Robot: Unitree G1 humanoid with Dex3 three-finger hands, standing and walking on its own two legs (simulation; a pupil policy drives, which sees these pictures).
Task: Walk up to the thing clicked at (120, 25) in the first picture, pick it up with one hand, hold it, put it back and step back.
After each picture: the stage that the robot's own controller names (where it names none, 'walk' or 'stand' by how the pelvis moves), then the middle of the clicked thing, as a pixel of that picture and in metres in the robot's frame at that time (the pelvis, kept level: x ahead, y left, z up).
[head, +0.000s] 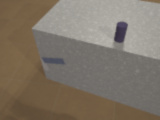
stand; (120, 32) +0.82 -0.22 -0.12
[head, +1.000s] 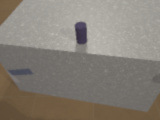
walk; (81, 33) +0.76 +0.07 -0.09
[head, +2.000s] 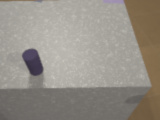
rise first; (33, 62) +0.50 +0.24 -0.08
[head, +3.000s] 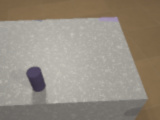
stand; (36, 79) +0.48 +0.23 -0.12
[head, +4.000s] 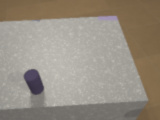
stand; (34, 82) +0.46 +0.24 -0.12
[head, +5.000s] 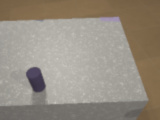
stand; (36, 80) +0.47 +0.24 -0.12
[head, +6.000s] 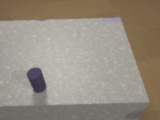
stand; (37, 80) +0.47 +0.23 -0.12
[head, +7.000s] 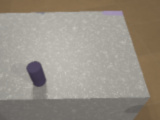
rise first; (37, 74) +0.48 +0.23 -0.12
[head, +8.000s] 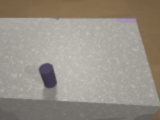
rise first; (48, 76) +0.49 +0.21 -0.12
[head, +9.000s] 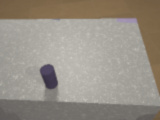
go down; (49, 77) +0.49 +0.21 -0.12
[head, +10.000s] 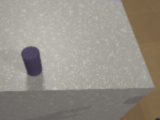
go down; (32, 62) +0.48 +0.18 -0.06
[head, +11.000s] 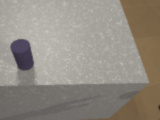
approach; (23, 55) +0.49 +0.19 -0.04
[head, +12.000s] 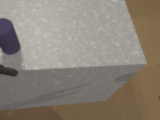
close in; (6, 37) +0.52 +0.21 -0.01
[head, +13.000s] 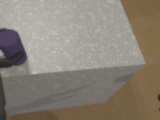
lift; (13, 48) +0.48 +0.18 +0.00
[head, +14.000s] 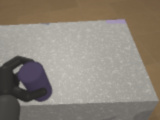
lift; (37, 82) +0.30 +0.15 +0.13
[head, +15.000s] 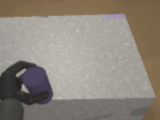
hold; (39, 86) +0.31 +0.15 +0.09
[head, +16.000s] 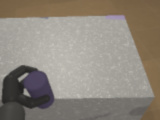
hold; (40, 90) +0.31 +0.15 +0.07
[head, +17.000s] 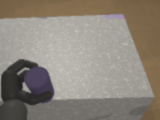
crouch; (40, 86) +0.31 +0.14 +0.10
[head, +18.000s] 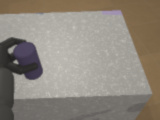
crouch; (29, 61) +0.40 +0.18 +0.10
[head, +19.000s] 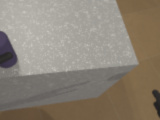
lower; (2, 50) +0.47 +0.19 -0.03
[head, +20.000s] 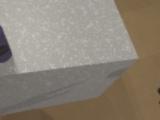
lower; out of the picture +0.50 +0.19 +0.00
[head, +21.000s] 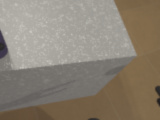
lower; out of the picture +0.50 +0.20 +0.01
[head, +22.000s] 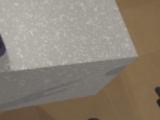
lower; out of the picture +0.50 +0.20 +0.01
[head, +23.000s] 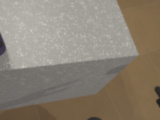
rest; out of the picture +0.51 +0.20 +0.01
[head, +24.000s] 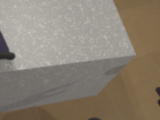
withdraw; out of the picture +0.51 +0.20 +0.01
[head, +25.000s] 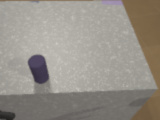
sink last; (39, 69) +0.47 +0.18 -0.05
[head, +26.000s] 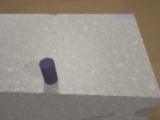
stand; (49, 71) +0.49 +0.19 -0.06
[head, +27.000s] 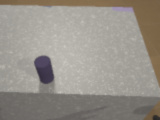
stand; (44, 70) +0.47 +0.19 -0.05
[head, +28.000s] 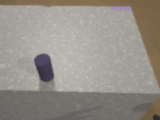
stand; (44, 68) +0.48 +0.18 -0.05
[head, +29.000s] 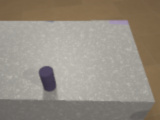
stand; (48, 79) +0.49 +0.19 -0.11
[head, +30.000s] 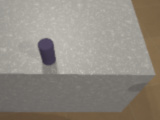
walk; (47, 52) +0.53 +0.16 -0.09
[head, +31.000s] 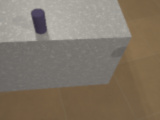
walk; (39, 21) +0.72 +0.23 -0.10
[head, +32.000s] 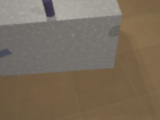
stand; (48, 7) +1.02 +0.29 -0.10
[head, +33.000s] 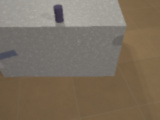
stand; (58, 13) +1.07 +0.19 -0.12
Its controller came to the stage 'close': yes
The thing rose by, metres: 0.21
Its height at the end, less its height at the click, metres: +0.00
